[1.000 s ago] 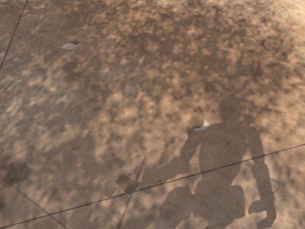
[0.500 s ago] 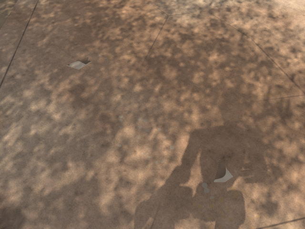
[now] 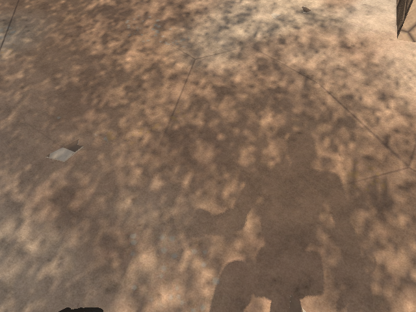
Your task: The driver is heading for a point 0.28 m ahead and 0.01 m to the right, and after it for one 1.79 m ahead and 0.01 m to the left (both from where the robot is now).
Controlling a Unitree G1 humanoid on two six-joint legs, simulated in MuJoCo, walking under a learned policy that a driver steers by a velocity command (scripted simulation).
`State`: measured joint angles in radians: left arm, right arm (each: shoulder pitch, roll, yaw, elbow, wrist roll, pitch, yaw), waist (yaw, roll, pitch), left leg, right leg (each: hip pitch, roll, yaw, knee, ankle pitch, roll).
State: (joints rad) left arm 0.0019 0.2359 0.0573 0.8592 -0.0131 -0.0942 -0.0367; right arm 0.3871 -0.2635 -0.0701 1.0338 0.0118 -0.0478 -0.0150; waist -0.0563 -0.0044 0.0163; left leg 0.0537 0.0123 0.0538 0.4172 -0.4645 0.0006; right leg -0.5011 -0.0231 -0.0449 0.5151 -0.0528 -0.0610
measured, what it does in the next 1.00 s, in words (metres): walks ahead: left foot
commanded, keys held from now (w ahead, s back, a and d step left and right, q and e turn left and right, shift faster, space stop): w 0.06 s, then no key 0.94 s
